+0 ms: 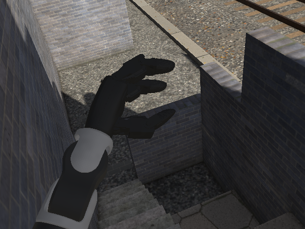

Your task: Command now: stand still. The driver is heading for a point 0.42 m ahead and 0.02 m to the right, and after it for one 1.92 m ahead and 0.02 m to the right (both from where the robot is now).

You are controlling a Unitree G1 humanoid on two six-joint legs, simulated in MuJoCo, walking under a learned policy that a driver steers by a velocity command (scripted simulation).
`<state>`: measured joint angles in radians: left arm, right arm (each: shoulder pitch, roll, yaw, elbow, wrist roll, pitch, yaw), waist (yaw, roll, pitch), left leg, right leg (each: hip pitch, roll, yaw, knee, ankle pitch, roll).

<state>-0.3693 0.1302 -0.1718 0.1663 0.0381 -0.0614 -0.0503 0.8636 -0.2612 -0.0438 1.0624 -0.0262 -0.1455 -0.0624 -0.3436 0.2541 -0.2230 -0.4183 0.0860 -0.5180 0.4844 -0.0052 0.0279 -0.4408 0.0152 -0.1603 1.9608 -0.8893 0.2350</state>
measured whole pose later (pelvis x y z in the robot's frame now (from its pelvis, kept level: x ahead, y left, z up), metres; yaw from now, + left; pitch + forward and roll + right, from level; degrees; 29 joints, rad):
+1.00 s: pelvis +0.75 -0.01 -0.65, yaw +6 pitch +1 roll +0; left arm 0.44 0.26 -0.05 0.92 0.06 -0.10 -0.07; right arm 0.30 -0.20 -0.02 0.77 -0.12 -0.06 0.09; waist 0.03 0.00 0.02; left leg -0.40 -0.03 0.06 0.75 -0.30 0.14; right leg -0.62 -0.01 0.03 2.06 -0.88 0.11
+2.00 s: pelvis +0.99 -0.04 -0.86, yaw +10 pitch +1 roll +1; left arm 0.17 0.26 -0.01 0.85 0.00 -0.09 -0.02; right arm 0.10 -0.20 0.04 0.71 -0.02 -0.04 0.16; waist 0.07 -0.03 0.03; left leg -0.33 0.06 0.05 0.68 -0.35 -0.04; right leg -0.30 0.00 -0.09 0.70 -0.41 -0.05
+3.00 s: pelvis +0.99 -0.07 -0.85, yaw +7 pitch -2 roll +1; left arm 0.27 0.26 0.01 0.93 0.03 -0.05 -0.08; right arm 0.29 -0.19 0.02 1.01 0.01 -0.02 0.05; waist 0.04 -0.02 0.03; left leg -0.22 0.14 0.07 0.57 -0.29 -0.10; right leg -0.21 0.08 -0.07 0.59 -0.35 -0.11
